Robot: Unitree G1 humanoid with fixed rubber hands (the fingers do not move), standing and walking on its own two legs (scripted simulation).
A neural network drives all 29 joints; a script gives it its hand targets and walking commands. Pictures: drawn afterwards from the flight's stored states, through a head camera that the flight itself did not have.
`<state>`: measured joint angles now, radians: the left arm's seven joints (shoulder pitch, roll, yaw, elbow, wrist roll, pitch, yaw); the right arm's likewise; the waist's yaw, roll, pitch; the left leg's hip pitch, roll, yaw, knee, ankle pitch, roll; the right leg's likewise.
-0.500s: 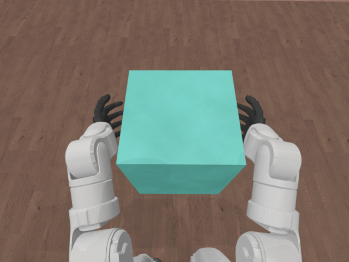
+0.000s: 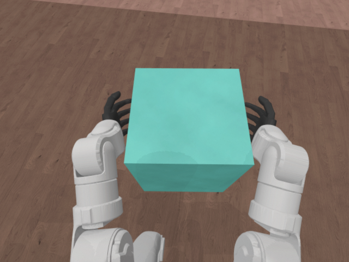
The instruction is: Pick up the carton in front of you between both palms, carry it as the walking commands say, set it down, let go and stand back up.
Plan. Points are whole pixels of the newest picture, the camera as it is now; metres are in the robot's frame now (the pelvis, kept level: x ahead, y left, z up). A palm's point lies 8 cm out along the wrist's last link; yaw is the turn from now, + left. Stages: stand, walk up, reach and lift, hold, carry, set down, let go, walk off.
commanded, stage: carry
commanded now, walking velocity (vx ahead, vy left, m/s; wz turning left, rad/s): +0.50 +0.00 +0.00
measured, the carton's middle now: (185, 138) +0.36 +0.03 +0.06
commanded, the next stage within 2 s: none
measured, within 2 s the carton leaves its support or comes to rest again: neither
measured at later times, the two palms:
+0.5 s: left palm (143, 22) +0.67 +0.18 +0.17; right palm (255, 30) +0.65 -0.13 +0.17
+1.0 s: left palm out of the picture +0.98 +0.17 +0.21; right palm out of the picture +0.98 -0.14 +0.21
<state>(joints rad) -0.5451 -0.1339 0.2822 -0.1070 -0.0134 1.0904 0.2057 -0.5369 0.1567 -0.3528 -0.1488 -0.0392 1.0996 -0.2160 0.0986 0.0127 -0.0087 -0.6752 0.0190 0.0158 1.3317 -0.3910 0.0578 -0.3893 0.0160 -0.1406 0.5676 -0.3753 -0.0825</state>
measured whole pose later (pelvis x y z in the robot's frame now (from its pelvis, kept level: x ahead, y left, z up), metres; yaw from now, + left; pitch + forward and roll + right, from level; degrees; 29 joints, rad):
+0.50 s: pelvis +0.31 +0.04 +0.04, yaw -1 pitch +5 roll +0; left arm -0.55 -0.13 0.33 -0.16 0.03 1.07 0.23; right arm -0.55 0.13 -0.28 -0.14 0.02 1.07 -0.21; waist -0.06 -0.02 -0.03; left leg -0.27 0.00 0.12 0.48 -0.41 0.04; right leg -0.77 -0.06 -0.05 1.09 -0.33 -0.04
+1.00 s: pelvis +0.63 +0.02 +0.06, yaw -1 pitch +5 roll +0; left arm -0.57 -0.13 0.27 -0.12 0.00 1.08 0.21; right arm -0.55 0.11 -0.31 -0.16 -0.03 1.09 -0.23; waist 0.05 0.00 -0.07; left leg -0.71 0.06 0.10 0.78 -0.28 0.04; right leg -0.15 -0.01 -0.10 0.44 -0.49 -0.02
